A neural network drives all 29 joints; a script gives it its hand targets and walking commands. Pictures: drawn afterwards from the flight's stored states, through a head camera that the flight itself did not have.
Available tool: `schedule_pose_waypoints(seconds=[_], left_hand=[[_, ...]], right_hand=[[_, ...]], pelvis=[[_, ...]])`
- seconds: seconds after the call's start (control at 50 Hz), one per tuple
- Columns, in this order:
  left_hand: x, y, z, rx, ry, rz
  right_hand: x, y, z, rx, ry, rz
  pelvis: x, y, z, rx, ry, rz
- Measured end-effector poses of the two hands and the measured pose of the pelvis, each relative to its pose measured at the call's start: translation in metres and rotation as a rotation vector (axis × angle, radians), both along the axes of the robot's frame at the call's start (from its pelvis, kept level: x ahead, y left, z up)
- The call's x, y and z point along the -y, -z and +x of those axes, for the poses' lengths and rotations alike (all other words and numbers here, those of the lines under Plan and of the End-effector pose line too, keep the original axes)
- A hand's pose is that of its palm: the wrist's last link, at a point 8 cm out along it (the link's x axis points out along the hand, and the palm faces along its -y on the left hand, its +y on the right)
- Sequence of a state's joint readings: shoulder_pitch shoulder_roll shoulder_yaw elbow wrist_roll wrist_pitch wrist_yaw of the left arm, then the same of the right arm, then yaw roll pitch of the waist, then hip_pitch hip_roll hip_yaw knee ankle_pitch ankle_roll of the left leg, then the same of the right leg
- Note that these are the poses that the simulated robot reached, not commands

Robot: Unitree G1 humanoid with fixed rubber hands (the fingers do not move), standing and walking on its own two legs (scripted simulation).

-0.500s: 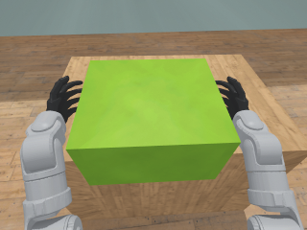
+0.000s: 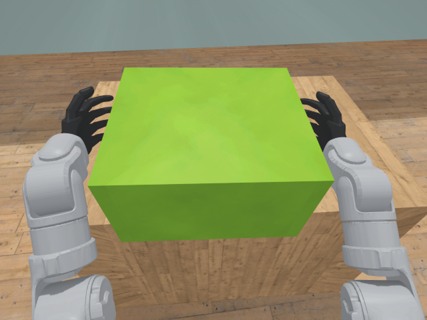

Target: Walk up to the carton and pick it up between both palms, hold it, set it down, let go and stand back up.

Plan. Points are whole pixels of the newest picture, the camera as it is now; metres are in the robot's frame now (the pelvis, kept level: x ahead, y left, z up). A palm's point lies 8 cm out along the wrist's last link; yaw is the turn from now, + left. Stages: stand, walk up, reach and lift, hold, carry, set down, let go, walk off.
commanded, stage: hold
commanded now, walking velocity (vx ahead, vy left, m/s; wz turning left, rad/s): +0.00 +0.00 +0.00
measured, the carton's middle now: (208, 150) +0.37 +0.00 +0.15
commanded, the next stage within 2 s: none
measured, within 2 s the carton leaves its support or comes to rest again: neither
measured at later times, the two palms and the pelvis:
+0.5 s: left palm (79, 135) +0.34 +0.20 +0.21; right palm (330, 136) +0.35 -0.20 +0.20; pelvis +0.01 +0.00 +0.00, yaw +0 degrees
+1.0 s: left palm (79, 135) +0.34 +0.20 +0.21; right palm (329, 137) +0.35 -0.20 +0.19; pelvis +0.00 +0.00 +0.00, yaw +0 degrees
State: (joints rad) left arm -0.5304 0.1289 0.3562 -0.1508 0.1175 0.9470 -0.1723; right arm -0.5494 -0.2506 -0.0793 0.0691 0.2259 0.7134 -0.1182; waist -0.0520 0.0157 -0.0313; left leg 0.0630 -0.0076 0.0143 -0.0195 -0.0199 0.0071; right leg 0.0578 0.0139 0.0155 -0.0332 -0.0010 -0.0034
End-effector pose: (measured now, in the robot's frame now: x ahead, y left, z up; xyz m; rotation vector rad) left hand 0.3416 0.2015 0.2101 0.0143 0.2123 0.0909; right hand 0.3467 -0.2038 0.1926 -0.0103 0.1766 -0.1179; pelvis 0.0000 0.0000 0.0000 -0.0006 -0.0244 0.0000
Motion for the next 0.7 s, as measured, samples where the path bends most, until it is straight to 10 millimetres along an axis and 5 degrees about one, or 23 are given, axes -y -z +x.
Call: schedule_pose_waypoints(seconds=[0.7], left_hand=[[0.001, -0.001, 0.002, -0.011, 0.001, -0.011]], right_hand=[[0.001, -0.001, 0.003, -0.010, 0.000, 0.002]], pelvis=[[0.000, 0.000, 0.004, 0.016, -0.004, 0.001]])
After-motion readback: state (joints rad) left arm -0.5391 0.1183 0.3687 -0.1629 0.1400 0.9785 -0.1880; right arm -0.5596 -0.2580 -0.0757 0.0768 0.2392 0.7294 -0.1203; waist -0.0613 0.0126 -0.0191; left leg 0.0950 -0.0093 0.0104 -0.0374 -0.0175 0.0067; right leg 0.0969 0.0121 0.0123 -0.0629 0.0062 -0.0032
